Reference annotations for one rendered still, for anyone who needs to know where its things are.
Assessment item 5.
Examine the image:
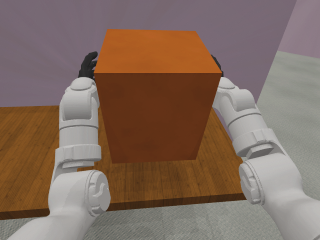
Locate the robot right upper arm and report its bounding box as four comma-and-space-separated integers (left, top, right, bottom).
238, 152, 320, 240

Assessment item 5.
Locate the carton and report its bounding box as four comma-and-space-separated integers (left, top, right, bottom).
94, 29, 222, 164

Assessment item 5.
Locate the table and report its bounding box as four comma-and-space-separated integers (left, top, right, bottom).
0, 104, 247, 220

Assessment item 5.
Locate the robot right forearm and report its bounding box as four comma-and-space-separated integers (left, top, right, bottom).
212, 77, 304, 191

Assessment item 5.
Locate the robot left upper arm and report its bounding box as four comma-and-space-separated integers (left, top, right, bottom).
7, 169, 111, 240

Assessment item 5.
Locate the left robot hand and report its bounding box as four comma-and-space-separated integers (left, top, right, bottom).
78, 51, 98, 82

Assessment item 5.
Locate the robot left forearm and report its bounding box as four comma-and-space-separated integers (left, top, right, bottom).
48, 77, 102, 211

